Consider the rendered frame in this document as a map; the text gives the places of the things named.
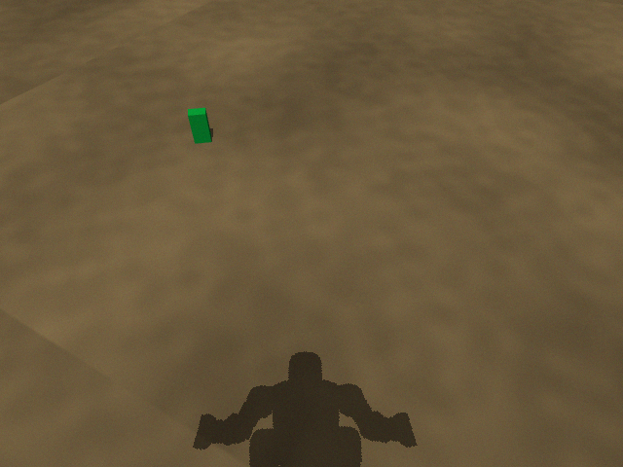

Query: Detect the carton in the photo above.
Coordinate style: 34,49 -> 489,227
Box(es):
188,108 -> 211,144

